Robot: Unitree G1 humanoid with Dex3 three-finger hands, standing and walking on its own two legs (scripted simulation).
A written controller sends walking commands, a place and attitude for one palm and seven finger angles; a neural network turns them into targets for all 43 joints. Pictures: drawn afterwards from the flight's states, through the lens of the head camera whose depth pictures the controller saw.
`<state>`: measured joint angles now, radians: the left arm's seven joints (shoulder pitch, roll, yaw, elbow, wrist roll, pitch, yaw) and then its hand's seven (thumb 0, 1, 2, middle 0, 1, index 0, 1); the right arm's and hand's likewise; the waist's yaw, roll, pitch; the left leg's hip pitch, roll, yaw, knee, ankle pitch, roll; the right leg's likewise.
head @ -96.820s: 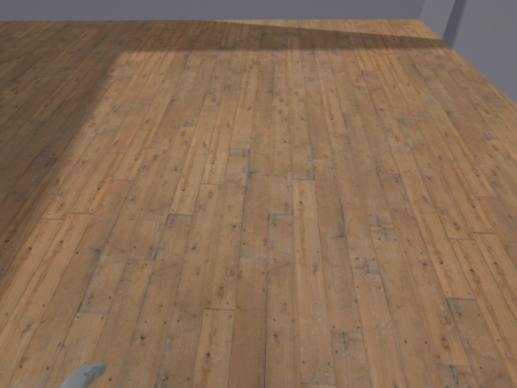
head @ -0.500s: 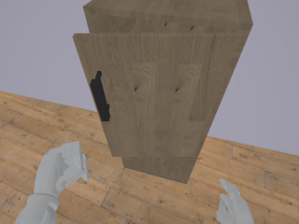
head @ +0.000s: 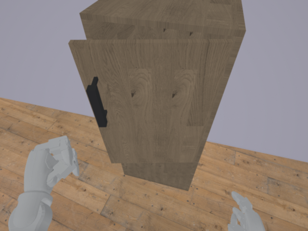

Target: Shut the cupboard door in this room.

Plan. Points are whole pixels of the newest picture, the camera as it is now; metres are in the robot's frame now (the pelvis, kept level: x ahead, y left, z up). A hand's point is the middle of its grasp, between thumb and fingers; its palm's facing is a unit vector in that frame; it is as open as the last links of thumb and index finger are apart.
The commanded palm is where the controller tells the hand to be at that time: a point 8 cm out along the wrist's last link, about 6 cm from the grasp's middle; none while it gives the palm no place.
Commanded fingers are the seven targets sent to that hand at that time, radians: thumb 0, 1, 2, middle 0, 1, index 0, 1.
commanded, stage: raise the hand and make a fist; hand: left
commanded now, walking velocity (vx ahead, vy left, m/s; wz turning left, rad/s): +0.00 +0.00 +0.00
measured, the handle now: (99, 102) +0.44 +0.20 +0.10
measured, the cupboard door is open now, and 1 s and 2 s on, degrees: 16 16 12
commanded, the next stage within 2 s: bring the fist close to the handle in 0.04 s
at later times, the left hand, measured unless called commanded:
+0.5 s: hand (89, 154) +0.26 +0.18 +0.10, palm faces +0.05 -1.00 -0.04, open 3.1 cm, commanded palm +0.24 +0.23 +0.10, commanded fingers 0.00 0.90 0.90 -1.30 -1.50 -1.30 -1.50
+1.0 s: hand (102, 130) +0.33 +0.16 +0.11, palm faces +0.09 -1.00 -0.03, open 3.1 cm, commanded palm +0.30 +0.21 +0.10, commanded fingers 0.00 0.90 0.90 -1.30 -1.50 -1.30 -1.50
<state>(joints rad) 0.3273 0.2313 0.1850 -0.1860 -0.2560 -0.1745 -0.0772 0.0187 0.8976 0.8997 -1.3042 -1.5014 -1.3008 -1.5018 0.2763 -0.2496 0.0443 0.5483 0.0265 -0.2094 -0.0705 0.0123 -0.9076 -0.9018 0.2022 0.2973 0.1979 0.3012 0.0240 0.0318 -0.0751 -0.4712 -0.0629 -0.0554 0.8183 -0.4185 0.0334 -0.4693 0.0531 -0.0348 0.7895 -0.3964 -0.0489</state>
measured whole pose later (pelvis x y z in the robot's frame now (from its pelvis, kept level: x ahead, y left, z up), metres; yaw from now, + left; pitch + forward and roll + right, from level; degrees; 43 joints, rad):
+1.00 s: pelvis +0.00 +0.01 +0.00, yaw +0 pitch +5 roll +0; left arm -0.08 0.18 0.10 0.13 -0.18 -0.14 -0.01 0.02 0.90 0.90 -1.31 -1.50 -1.30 -1.50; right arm 0.24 -0.24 0.05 0.60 0.03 -0.16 -0.06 0.01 -0.91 -0.90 0.20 0.30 0.20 0.30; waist 0.00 0.04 -0.06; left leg -0.47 -0.07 -0.04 0.78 -0.40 0.04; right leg -0.48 0.04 -0.02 0.77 -0.39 -0.04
